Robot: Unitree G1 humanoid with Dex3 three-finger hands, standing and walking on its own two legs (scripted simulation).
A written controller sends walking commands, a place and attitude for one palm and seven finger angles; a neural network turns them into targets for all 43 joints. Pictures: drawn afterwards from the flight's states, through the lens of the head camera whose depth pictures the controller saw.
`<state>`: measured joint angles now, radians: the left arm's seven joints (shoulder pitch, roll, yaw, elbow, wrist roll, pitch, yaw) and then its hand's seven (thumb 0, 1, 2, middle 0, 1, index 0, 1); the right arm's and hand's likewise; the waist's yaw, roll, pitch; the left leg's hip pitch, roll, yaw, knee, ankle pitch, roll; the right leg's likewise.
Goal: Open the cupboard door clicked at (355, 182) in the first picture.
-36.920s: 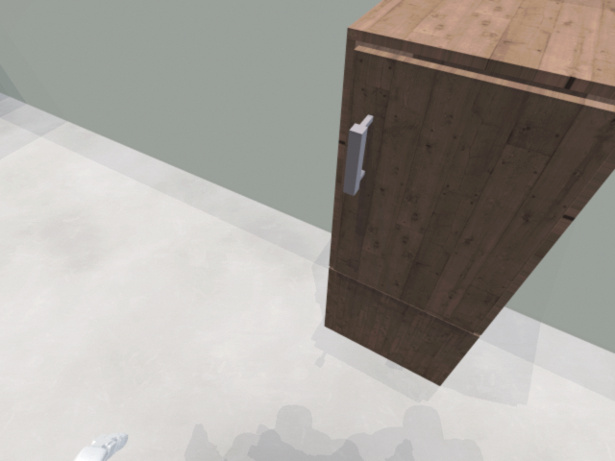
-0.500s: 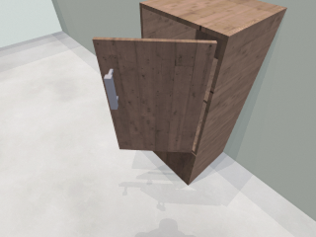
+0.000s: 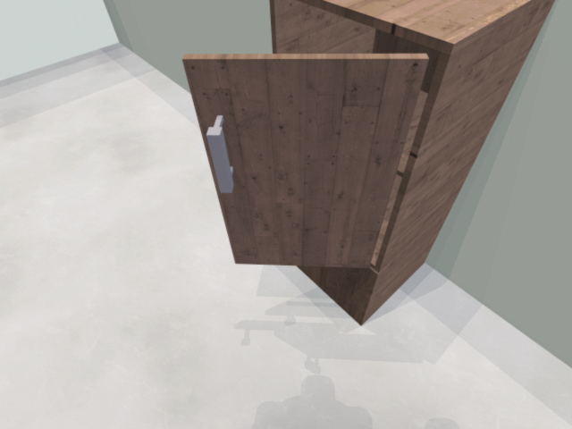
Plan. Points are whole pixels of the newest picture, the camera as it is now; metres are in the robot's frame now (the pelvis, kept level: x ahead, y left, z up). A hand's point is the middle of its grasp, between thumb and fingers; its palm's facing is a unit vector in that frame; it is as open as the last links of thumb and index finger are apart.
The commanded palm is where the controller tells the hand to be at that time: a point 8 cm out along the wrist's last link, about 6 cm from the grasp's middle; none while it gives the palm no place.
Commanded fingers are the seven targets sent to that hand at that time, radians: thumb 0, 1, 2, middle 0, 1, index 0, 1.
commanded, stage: look again from close up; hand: left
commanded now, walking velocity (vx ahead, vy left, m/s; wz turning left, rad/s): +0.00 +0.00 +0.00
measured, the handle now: (223, 154) +0.56 +0.16 +0.06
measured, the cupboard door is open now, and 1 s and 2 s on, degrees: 45 45 45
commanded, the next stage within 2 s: raise the hand with hooked fingers in 0.22 s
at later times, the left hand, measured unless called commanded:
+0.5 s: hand (180, 376) +0.19 +0.17 -0.03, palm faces +0.24 -0.96 -0.15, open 7.5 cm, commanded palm +0.12 +0.22 -0.05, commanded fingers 0.00 0.67 0.80 -0.22 -0.45 -0.22 -0.45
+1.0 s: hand (168, 392) +0.17 +0.17 -0.01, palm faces -0.08 -0.99 -0.09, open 10.1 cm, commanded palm +0.14 +0.24 +0.00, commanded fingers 0.00 0.08 0.55 -0.26 -0.82 -0.26 -0.82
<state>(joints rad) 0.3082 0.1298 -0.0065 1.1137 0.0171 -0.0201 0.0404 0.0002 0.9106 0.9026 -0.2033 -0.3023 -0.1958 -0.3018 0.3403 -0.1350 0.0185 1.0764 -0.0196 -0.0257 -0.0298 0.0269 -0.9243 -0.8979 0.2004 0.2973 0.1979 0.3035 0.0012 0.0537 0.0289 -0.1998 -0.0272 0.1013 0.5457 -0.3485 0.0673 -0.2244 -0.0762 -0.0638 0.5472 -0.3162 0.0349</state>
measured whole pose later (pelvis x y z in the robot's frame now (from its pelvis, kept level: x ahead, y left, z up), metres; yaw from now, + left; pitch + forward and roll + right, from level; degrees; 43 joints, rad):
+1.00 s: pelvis -0.07 -0.07 -0.07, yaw +3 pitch +9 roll -2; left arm 0.12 0.36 0.29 0.25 -0.34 -0.38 -0.52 0.01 0.30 0.65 -0.25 -0.69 -0.24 -0.68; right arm 0.21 -0.22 0.05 0.60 0.05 -0.28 -0.09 0.02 -0.90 -0.90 0.20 0.30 0.20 0.30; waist 0.01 0.02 -0.05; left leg -0.78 0.07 -0.04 1.09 -0.47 -0.03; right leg -0.75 -0.01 -0.16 1.04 -0.45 -0.07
